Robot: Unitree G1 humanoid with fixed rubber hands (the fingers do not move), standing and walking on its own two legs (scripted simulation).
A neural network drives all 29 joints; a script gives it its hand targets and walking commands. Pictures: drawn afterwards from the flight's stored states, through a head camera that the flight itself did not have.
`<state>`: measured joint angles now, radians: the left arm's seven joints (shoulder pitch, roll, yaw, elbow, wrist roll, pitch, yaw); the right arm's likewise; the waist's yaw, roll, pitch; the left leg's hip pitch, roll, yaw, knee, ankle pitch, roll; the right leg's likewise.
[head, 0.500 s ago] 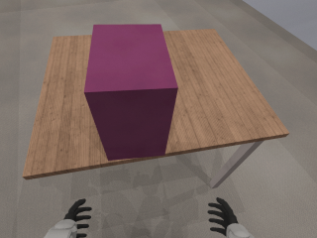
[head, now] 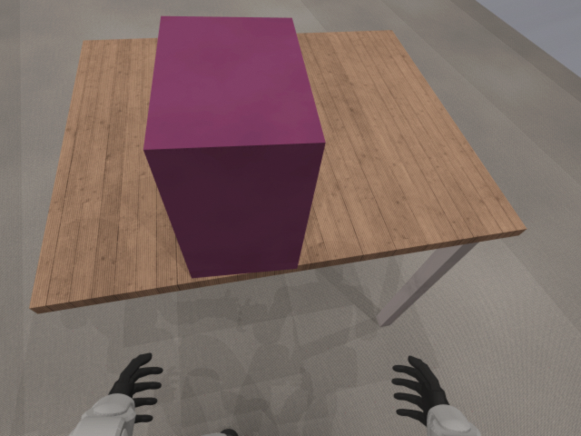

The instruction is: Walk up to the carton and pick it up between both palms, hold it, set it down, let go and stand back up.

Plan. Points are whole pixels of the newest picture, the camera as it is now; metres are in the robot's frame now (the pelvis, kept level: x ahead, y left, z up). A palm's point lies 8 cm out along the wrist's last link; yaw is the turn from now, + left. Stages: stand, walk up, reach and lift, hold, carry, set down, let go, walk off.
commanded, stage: let go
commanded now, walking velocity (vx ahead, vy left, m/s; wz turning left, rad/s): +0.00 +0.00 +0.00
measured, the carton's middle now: (237, 158) +0.47 +0.09 +0.07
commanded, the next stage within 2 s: stand in 0.60 s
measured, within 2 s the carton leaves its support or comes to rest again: neither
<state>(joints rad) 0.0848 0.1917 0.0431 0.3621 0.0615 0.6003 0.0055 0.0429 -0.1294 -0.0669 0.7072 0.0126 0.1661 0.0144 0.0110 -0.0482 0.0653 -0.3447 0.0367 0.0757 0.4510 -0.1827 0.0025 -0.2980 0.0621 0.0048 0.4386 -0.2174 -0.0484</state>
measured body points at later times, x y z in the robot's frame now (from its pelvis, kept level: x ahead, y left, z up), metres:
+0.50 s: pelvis +0.00 +0.00 +0.00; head +0.00 +0.02 +0.45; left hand +0.18 +0.23 -0.08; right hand +0.18 -0.22 -0.08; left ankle +0.03 +0.12 -0.74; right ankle +0.00 -0.09 -0.74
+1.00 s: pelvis +0.07 +0.04 +0.00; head +0.06 +0.04 +0.45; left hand +0.08 +0.28 -0.14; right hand +0.09 -0.19 -0.15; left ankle +0.03 +0.12 -0.74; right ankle +0.00 -0.09 -0.74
